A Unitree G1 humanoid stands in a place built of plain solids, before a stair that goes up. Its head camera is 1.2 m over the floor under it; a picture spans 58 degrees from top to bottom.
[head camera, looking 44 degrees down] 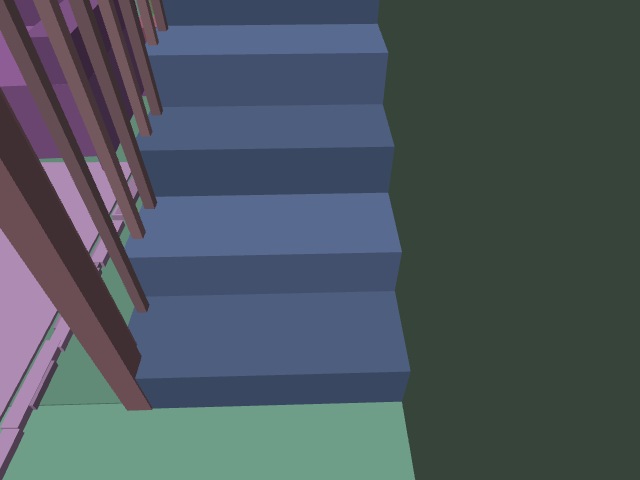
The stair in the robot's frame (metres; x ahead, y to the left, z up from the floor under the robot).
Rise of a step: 0.17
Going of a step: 0.27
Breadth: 0.78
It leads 2 degrees to the left of straight ahead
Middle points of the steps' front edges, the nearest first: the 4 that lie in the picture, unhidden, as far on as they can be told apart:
0.56 0.15 0.17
0.83 0.16 0.34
1.10 0.17 0.51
1.37 0.18 0.68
